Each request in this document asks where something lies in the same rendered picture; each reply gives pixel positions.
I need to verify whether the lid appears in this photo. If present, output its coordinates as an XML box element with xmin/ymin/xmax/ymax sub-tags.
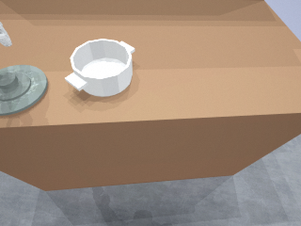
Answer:
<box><xmin>0</xmin><ymin>64</ymin><xmax>48</xmax><ymax>116</ymax></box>

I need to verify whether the table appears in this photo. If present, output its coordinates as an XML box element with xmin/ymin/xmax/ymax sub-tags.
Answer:
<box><xmin>0</xmin><ymin>0</ymin><xmax>301</xmax><ymax>191</ymax></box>

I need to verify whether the pot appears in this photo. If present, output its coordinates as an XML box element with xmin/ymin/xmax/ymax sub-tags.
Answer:
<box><xmin>65</xmin><ymin>39</ymin><xmax>135</xmax><ymax>97</ymax></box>

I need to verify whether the left robot hand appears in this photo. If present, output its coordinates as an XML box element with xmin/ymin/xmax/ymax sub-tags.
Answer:
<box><xmin>0</xmin><ymin>22</ymin><xmax>12</xmax><ymax>47</ymax></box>

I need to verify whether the knob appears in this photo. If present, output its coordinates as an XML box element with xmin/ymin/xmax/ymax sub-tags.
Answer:
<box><xmin>0</xmin><ymin>72</ymin><xmax>19</xmax><ymax>89</ymax></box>

